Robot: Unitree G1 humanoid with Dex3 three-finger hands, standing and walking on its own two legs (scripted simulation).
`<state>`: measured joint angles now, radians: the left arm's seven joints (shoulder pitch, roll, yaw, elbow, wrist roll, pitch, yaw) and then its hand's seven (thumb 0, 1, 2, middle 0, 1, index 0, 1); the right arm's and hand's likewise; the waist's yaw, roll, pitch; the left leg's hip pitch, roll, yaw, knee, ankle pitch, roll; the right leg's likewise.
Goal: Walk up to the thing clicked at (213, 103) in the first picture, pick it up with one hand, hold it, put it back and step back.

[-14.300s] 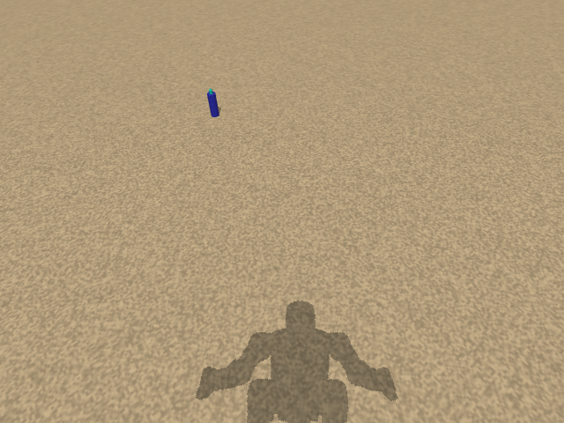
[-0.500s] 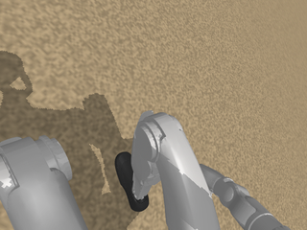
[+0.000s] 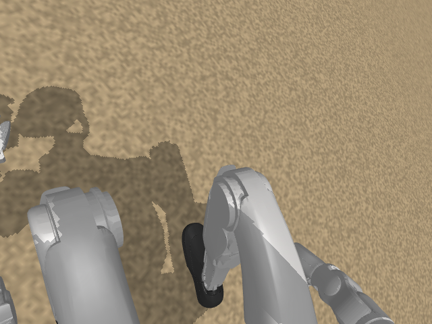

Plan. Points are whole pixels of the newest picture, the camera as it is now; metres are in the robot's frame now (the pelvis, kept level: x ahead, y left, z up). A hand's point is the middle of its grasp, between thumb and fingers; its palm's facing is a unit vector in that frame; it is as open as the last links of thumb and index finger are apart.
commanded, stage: settle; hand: left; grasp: from the side
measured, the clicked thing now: out of the picture +0.42 +0.31 -0.14
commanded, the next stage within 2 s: lift in 1.46 s
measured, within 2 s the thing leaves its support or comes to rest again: neither
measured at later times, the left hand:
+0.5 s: hand out of the picture +0.40 +0.30 -0.02, palm faces +0.31 -0.95 -0.07, open 6.9 cm
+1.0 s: hand out of the picture +0.41 +0.29 +0.03, palm faces +0.31 -0.95 -0.07, open 6.9 cm
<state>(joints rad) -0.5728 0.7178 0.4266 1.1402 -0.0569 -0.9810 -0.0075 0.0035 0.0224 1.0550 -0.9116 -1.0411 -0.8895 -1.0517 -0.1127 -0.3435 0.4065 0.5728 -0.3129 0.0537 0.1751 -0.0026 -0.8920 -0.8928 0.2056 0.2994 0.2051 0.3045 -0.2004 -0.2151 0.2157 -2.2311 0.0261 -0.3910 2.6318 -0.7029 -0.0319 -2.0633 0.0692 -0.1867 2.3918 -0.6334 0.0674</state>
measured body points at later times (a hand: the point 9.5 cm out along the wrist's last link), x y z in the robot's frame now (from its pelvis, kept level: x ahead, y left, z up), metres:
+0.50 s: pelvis +0.01 -0.01 +0.03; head +0.20 +0.11 +0.42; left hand +0.38 +0.35 -0.02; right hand +0.20 -0.24 -0.06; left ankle +0.08 +0.13 -0.26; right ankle +0.14 -0.14 -0.26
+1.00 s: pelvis +0.02 -0.03 +0.06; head +0.21 +0.06 +0.46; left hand +0.39 +0.34 +0.04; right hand +0.21 -0.26 -0.06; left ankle +0.08 +0.13 -0.26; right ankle +0.14 -0.14 -0.26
